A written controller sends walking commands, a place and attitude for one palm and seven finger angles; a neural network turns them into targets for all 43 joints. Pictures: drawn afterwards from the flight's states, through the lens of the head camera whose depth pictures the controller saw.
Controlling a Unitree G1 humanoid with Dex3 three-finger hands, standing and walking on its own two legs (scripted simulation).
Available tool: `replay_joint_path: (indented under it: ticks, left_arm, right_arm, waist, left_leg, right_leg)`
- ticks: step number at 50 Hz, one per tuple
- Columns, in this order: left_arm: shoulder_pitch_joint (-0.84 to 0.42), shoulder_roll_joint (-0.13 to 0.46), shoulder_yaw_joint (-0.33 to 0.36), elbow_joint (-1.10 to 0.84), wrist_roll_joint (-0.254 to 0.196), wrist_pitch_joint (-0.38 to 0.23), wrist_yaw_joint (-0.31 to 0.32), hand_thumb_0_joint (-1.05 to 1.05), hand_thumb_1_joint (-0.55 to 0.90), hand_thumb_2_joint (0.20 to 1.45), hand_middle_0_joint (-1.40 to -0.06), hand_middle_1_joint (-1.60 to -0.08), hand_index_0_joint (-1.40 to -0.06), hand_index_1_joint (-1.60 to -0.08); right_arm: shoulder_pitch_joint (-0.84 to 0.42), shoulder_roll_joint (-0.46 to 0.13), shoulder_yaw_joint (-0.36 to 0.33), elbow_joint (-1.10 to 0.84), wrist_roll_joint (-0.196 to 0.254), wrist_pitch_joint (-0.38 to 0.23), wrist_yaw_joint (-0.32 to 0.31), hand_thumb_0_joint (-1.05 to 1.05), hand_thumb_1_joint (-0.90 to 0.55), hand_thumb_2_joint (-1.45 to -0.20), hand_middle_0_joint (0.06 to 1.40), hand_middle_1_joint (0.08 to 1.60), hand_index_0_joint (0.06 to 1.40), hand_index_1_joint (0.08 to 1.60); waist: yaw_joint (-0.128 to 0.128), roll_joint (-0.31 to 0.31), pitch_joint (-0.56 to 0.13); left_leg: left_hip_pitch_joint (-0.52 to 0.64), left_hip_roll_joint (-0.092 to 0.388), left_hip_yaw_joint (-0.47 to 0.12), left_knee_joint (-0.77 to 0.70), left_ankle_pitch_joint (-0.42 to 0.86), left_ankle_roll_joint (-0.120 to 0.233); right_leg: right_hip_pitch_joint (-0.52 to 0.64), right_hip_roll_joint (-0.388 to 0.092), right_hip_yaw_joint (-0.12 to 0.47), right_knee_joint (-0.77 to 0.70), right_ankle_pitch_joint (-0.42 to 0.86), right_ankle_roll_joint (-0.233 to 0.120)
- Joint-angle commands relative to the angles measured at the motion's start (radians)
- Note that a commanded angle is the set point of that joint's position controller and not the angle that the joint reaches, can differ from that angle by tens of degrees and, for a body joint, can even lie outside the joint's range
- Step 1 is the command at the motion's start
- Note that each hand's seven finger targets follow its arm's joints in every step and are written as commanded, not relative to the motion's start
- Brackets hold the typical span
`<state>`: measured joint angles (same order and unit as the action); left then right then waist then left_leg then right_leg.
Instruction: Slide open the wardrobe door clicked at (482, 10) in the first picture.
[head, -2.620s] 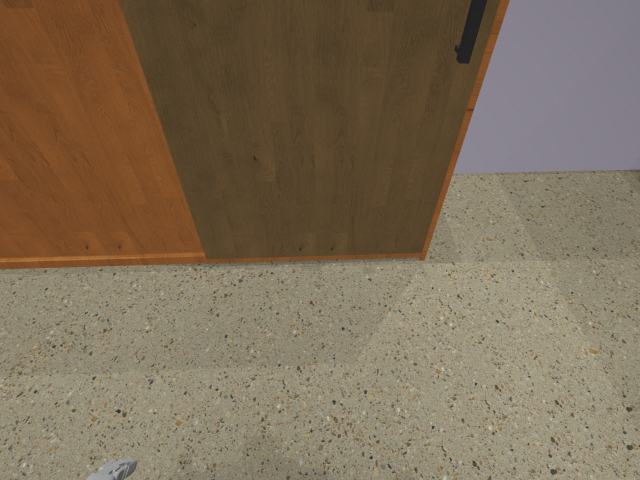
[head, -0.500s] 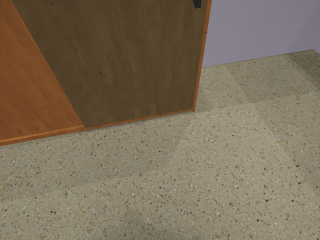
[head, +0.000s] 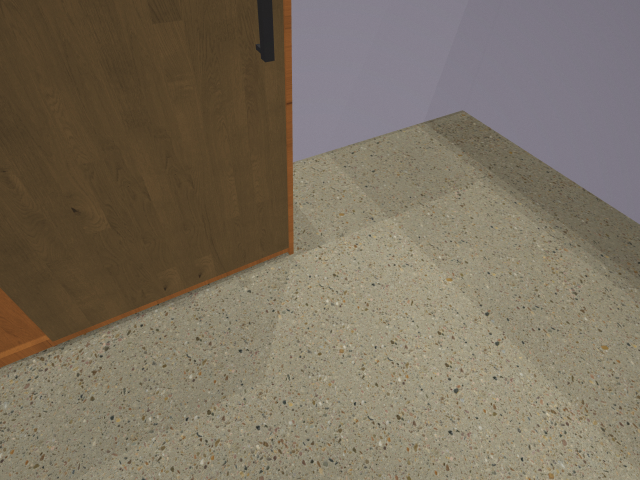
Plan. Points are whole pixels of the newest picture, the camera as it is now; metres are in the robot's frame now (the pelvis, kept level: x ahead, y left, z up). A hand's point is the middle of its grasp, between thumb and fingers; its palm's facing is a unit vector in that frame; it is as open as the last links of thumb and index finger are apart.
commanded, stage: walk to a spot facing it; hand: right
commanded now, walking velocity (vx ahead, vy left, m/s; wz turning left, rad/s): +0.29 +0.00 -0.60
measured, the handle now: (261, 22) +1.02 +0.21 +0.15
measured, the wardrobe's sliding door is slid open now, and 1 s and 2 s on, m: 0.00 0.00 0.00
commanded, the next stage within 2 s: turn to face it in 0.48 s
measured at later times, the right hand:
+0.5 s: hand out of the picture +0.10 -0.27 -0.19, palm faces +0.35 +0.91 -0.21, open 7.4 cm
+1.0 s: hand (485, 354) +0.39 -0.28 -0.17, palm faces +0.24 +0.95 -0.21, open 7.3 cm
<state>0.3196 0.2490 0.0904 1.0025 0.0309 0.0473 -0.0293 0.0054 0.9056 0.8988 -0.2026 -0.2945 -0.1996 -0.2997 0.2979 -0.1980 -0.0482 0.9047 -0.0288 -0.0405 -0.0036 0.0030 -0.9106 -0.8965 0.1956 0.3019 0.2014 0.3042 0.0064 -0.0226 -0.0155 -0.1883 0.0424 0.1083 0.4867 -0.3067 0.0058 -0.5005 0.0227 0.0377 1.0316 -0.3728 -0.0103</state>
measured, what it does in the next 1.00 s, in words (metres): walks ahead: right foot, then left foot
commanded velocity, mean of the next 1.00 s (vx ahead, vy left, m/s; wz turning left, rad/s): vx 0.15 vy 0.00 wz -0.03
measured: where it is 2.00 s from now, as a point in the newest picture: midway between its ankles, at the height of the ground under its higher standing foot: (359, 428)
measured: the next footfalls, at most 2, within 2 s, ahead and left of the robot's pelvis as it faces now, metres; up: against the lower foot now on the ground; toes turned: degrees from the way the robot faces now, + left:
right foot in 0.34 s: +0.23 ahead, -0.16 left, +0.00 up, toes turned -20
left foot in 0.84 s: +0.48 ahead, -0.03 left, +0.00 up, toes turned -11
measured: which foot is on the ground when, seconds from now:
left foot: down 0.00-0.34, up 0.36-0.82, down 0.84-1.00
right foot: up 0.00-0.32, down 0.34-0.84, up 0.86-1.00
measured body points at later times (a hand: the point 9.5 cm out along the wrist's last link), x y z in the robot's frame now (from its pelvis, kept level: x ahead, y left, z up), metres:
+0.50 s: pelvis +0.18 -0.08 -0.01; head +0.21 -0.11 +0.43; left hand +0.38 +0.11 -0.13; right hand +0.08 -0.32 -0.17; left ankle +0.18 +0.09 -0.64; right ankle +0.19 -0.14 -0.74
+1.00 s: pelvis +0.35 -0.09 -0.01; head +0.39 -0.09 +0.44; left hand +0.41 +0.14 -0.17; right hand +0.37 -0.33 -0.15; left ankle +0.44 -0.02 -0.74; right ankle +0.27 -0.20 -0.66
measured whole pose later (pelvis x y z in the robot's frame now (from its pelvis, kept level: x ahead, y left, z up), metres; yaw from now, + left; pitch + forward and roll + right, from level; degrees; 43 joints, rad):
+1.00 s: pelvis +0.35 -0.09 -0.01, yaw -12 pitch -1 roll +0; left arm 0.26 0.18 0.05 1.03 0.01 0.03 0.03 0.00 0.91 0.90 -0.20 -0.29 -0.20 -0.30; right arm 0.20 -0.16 -0.05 0.95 -0.02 0.01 -0.01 0.00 -0.92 -0.90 0.20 0.30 0.20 0.30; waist 0.01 -0.01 0.10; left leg -0.33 -0.04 0.05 0.52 -0.17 0.07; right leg -0.40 -0.03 -0.03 1.13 -0.47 0.04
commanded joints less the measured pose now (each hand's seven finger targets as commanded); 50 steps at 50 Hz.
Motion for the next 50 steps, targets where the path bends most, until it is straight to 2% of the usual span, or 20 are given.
replay_joint_path:
  ticks: [1,10,12,14,15,16,17,18,21,24,30,36,38,40,41,42,43,44,46,50]
  left_arm:
    - [-0.106,0.03,0.002,-0.121,0.004,-0.038,-0.027,0.0,0.9,0.9,-0.2,-0.3,-0.2,-0.3]
    - [-0.388,-0.004,-0.039,-0.217,-0.003,-0.047,-0.05,0.0,0.9,0.9,-0.2,-0.3,-0.2,-0.3]
    - [-0.338,0.013,-0.037,-0.208,-0.003,-0.056,-0.045,0.0,0.9,0.9,-0.2,-0.3,-0.2,-0.3]
    - [-0.176,0.059,-0.021,-0.17,0.001,-0.065,-0.026,0.0,0.9,0.9,-0.2,-0.3,-0.2,-0.3]
    - [-0.018,0.112,-0.004,-0.135,0.006,-0.069,-0.014,0.0,0.9,0.9,-0.2,-0.3,-0.2,-0.3]
    - [0.105,0.243,0.028,-0.11,0.011,-0.071,0.001,0.0,0.9,0.9,-0.2,-0.3,-0.2,-0.3]
    - [0.132,0.336,0.05,-0.104,-0.006,-0.073,0.012,0.0,0.9,0.9,-0.2,-0.3,-0.2,-0.3]
    - [0.111,0.308,0.043,-0.097,-0.025,-0.076,0.015,0.0,0.9,0.9,-0.2,-0.3,-0.2,-0.3]
    - [-0.097,0.162,0.004,-0.149,-0.016,-0.098,0.03,0.0,0.9,0.9,-0.2,-0.3,-0.2,-0.3]
    - [-0.142,0.126,-0.008,-0.141,-0.016,-0.116,0.026,0.0,0.9,0.9,-0.2,-0.3,-0.2,-0.3]
    - [-0.046,0.089,0.0,-0.095,-0.022,-0.118,0.033,0.0,0.9,0.9,-0.2,-0.3,-0.2,-0.3]
    - [0.047,0.048,-0.02,-0.016,-0.01,-0.112,0.059,0.0,0.9,0.9,-0.2,-0.3,-0.2,-0.3]
    - [0.054,0.059,-0.02,-0.001,-0.006,-0.104,0.066,0.0,0.9,0.9,-0.2,-0.3,-0.2,-0.3]
    - [0.037,0.074,-0.019,0.001,-0.012,-0.097,0.07,0.0,0.9,0.9,-0.2,-0.3,-0.2,-0.3]
    - [0.027,0.075,-0.019,-0.004,-0.02,-0.096,0.07,0.0,0.9,0.9,-0.2,-0.3,-0.2,-0.3]
    - [0.057,0.041,-0.02,-0.018,-0.03,-0.097,0.067,0.0,0.9,0.9,-0.2,-0.3,-0.2,-0.3]
    - [0.055,0.03,-0.023,-0.034,-0.033,-0.095,0.07,0.0,0.9,0.9,-0.2,-0.3,-0.2,-0.3]
    - [0.019,0.037,-0.026,-0.044,-0.03,-0.083,0.078,0.0,0.9,0.9,-0.2,-0.3,-0.2,-0.3]
    - [-0.06,0.045,-0.023,-0.048,-0.021,-0.057,0.066,0.0,0.9,0.9,-0.2,-0.3,-0.2,-0.3]
    - [-0.018,0.001,-0.026,-0.043,-0.009,-0.021,0.054,0.0,0.9,0.9,-0.2,-0.3,-0.2,-0.3]
  right_arm:
    - [0.053,-0.112,-0.019,-0.004,0.004,-0.04,-0.014,0.0,-0.9,-0.9,0.2,0.3,0.2,0.3]
    - [0.229,-0.143,-0.02,0.074,-0.008,-0.041,-0.027,0.0,-0.9,-0.9,0.2,0.3,0.2,0.3]
    - [0.208,-0.178,-0.029,0.07,-0.006,-0.039,-0.024,0.0,-0.9,-0.9,0.2,0.3,0.2,0.3]
    - [0.184,-0.214,-0.037,0.07,-0.002,-0.036,-0.018,0.0,-0.9,-0.9,0.2,0.3,0.2,0.3]
    - [0.158,-0.224,-0.04,0.058,0.003,-0.036,-0.013,0.0,-0.9,-0.9,0.2,0.3,0.2,0.3]
    - [0.166,-0.186,-0.04,0.023,0.015,-0.035,0.008,0.0,-0.9,-0.9,0.2,0.3,0.2,0.3]
    - [0.125,-0.134,-0.035,-0.032,0.026,-0.029,0.014,0.0,-0.9,-0.9,0.2,0.3,0.2,0.3]
    - [0.056,-0.154,-0.034,-0.05,0.024,-0.022,0.005,0.0,-0.9,-0.9,0.2,0.3,0.2,0.3]
    - [0.054,-0.117,-0.038,-0.001,0.002,-0.001,0.012,0.0,-0.9,-0.9,0.2,0.3,0.2,0.3]
    - [0.123,-0.085,-0.035,0.023,-0.006,0.022,0.015,0.0,-0.9,-0.9,0.2,0.3,0.2,0.3]
    - [-0.032,-0.089,-0.036,-0.031,-0.003,0.031,0.012,0.0,-0.9,-0.9,0.2,0.3,0.2,0.3]
    - [-0.128,-0.037,0.0,-0.019,0.006,0.027,0.001,0.0,-0.9,-0.9,0.2,0.3,0.2,0.3]
    - [-0.131,-0.04,0.001,-0.018,0.005,0.026,0.001,0.0,-0.9,-0.9,0.2,0.3,0.2,0.3]
    - [-0.028,-0.068,-0.011,0.004,0.001,0.021,0.003,0.0,-0.9,-0.9,0.2,0.3,0.2,0.3]
    - [0.059,-0.106,-0.022,0.027,-0.001,0.013,0.003,0.0,-0.9,-0.9,0.2,0.3,0.2,0.3]
    - [0.138,-0.188,-0.043,0.046,-0.009,-0.002,-0.006,0.0,-0.9,-0.9,0.2,0.3,0.2,0.3]
    - [0.192,-0.234,-0.048,0.059,0.012,0.0,-0.009,0.0,-0.9,-0.9,0.2,0.3,0.2,0.3]
    - [0.145,-0.222,-0.054,0.036,0.022,0.007,-0.018,0.0,-0.9,-0.9,0.2,0.3,0.2,0.3]
    - [-0.026,-0.168,-0.047,-0.013,0.019,0.027,-0.024,0.0,-0.9,-0.9,0.2,0.3,0.2,0.3]
    - [-0.088,-0.152,-0.05,-0.022,0.01,0.032,-0.018,0.0,-0.9,-0.9,0.2,0.3,0.2,0.3]
  waist:
    - [0.005,0.154,0.151]
    - [-0.077,0.171,0.161]
    - [-0.045,0.178,0.114]
    - [0.033,0.166,0.008]
    - [0.12,0.132,-0.097]
    - [0.163,-0.058,-0.225]
    - [0.148,-0.182,-0.272]
    - [0.146,-0.039,-0.233]
    - [0.037,-0.047,-0.016]
    - [-0.033,-0.051,-0.005]
    - [-0.012,-0.019,0.052]
    - [0.02,-0.074,0.073]
    - [0.019,-0.09,0.087]
    - [-0.038,-0.05,0.063]
    - [-0.079,-0.003,0.016]
    - [-0.088,0.165,-0.08]
    - [-0.083,0.214,-0.135]
    - [-0.084,0.23,-0.171]
    - [-0.038,0.075,-0.027]
    - [0.011,0.102,-0.024]
  left_leg:
    - [0.042,0.259,-0.132,-0.342,-0.018,0.05]
    - [0.209,0.275,0.077,-0.243,0.507,0.054]
    - [0.218,0.29,0.118,-0.15,0.723,0.05]
    - [0.188,0.293,0.174,0.101,0.909,0.031]
    - [0.088,0.28,0.18,0.364,0.803,0.0]
    - [-0.194,0.155,0.15,0.704,0.175,-0.048]
    - [-0.471,0.056,0.022,0.928,-0.277,-0.068]
    - [-0.511,0.087,-0.065,0.968,-0.214,-0.055]
    - [-0.448,0.156,-0.108,0.873,-0.07,-0.069]
    - [-0.361,0.135,-0.088,0.741,0.01,-0.087]
    - [-0.464,0.11,-0.09,0.562,0.131,-0.111]
    - [-0.317,0.038,-0.05,0.26,0.127,-0.039]
    - [-0.245,0.009,-0.038,0.183,0.103,-0.012]
    - [-0.088,-0.024,-0.021,0.078,0.166,0.0]
    - [0.057,-0.007,-0.045,0.004,0.334,0.012]
    - [0.262,0.194,-0.304,0.018,0.765,0.114]
    - [0.324,0.399,-0.529,-0.04,1.111,0.269]
    - [0.243,0.388,-0.564,-0.099,0.922,0.298]
    - [0.033,0.286,-0.468,-0.18,0.494,0.264]
    - [-0.124,0.172,-0.343,-0.21,0.312,0.171]
  right_leg:
    - [-0.252,-0.091,-0.036,0.16,0.171,0.031]
    - [-0.183,-0.085,-0.164,-0.235,0.181,-0.002]
    - [-0.035,-0.035,-0.214,-0.312,0.134,-0.032]
    - [0.214,0.038,-0.261,-0.378,0.099,-0.07]
    - [0.452,0.016,-0.204,-0.494,0.168,-0.092]
    - [0.739,-0.213,0.118,-0.519,0.268,-0.177]
    - [0.834,-0.449,0.501,-0.616,0.469,-0.275]
    - [0.738,-0.462,0.435,-0.662,0.375,-0.281]
    - [0.346,-0.321,0.276,-0.745,0.199,-0.198]
    - [0.238,-0.228,0.133,-0.764,0.336,-0.169]
    - [0.336,-0.212,0.145,-0.791,0.466,-0.186]
    - [0.454,-0.224,0.014,-0.678,0.857,-0.135]
    - [0.464,-0.243,-0.005,-0.627,0.891,-0.119]
    - [0.432,-0.239,-0.037,-0.485,0.914,-0.09]
    - [0.367,-0.207,-0.061,-0.335,0.835,-0.056]
    - [0.173,-0.097,-0.116,-0.047,0.49,-0.002]
    - [0.028,0.017,-0.134,0.192,-0.242,0.04]
    - [0.042,-0.034,-0.005,0.223,-0.258,0.033]
    - [0.011,-0.091,-0.008,0.223,-0.126,0.046]
    - [0.092,-0.098,-0.052,0.036,-0.025,0.069]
